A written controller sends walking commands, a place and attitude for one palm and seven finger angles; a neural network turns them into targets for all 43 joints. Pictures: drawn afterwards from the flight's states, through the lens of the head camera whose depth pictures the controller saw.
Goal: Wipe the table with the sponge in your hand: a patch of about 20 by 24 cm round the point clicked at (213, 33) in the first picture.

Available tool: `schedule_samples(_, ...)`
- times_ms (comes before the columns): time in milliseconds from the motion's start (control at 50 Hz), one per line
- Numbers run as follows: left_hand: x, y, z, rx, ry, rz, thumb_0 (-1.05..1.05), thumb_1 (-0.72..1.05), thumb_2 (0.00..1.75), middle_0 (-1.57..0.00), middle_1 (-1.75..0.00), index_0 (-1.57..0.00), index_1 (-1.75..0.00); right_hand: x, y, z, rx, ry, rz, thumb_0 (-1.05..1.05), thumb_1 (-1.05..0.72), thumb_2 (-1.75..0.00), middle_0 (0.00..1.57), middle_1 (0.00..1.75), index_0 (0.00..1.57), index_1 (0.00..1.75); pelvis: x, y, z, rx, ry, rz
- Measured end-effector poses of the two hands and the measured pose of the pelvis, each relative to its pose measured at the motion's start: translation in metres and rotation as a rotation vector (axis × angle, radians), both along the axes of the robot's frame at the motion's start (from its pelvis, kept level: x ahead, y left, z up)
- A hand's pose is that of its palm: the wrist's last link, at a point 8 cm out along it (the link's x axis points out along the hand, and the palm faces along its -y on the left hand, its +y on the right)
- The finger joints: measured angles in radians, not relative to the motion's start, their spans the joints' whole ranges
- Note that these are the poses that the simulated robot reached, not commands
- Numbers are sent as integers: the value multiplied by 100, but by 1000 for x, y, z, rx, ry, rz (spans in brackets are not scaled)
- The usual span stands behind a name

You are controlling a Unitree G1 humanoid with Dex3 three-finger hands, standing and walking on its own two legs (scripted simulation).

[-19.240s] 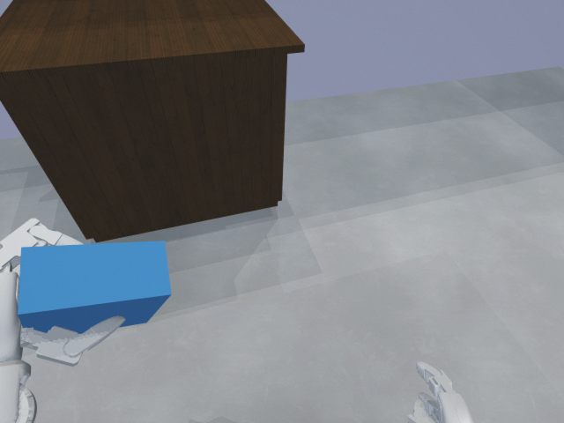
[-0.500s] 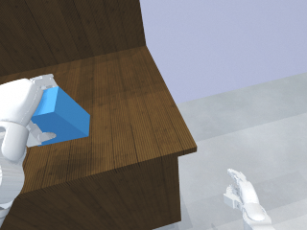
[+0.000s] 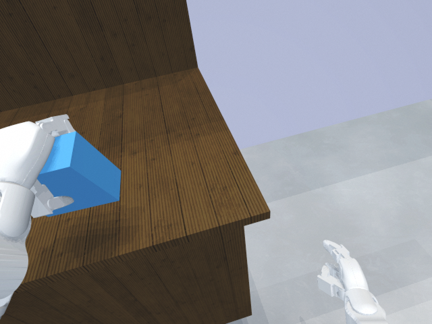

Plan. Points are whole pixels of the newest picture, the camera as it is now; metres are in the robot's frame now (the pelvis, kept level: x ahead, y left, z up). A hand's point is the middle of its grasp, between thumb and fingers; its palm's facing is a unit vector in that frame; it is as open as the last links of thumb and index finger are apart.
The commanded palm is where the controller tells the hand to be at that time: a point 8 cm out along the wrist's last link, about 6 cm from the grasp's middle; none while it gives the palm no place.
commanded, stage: move the sponge above the wiping area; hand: left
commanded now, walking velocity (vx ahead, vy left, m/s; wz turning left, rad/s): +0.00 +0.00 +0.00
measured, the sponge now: (69, 183) +0.25 +0.28 +0.19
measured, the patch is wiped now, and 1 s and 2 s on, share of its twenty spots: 0.00 0.00 0.00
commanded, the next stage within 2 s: none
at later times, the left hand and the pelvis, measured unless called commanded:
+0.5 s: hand (63, 170) +0.24 +0.28 +0.22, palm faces +0.28 -0.08 -0.96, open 10.0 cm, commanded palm +0.20 +0.28 +0.28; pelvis +0.00 +0.01 +0.00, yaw +0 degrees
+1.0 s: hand (69, 176) +0.25 +0.28 +0.20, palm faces +0.20 -0.05 -0.98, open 10.0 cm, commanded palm +0.21 +0.29 +0.27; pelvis +0.00 +0.00 +0.00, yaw +0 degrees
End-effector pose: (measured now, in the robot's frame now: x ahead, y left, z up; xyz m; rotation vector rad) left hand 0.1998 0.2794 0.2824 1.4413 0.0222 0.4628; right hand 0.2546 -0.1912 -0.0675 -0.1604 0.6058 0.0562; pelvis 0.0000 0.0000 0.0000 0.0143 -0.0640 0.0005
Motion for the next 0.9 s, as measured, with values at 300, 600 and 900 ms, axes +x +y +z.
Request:
schedule_samples(300,12,-5,-13,-16,16,-27,-1,-48,103,-73,-136,-75,-135,3,17,2,6,-3,26,1,-90,-90,20,30,20,30,-2,4,1,-1,-6,9)
schedule_samples(600,9,0,-21,-26,42,2,-1,-48,103,-73,-136,-75,-135,-1,12,1,1,15,23,1,-90,-90,20,30,20,30,-1,4,2,-2,-1,6)
schedule_samples(900,19,-6,-30,-7,77,-3,-1,-49,104,-73,-136,-75,-135,-3,5,-1,1,14,11,1,-90,-90,20,30,20,30,-1,1,2,-1,-6,9)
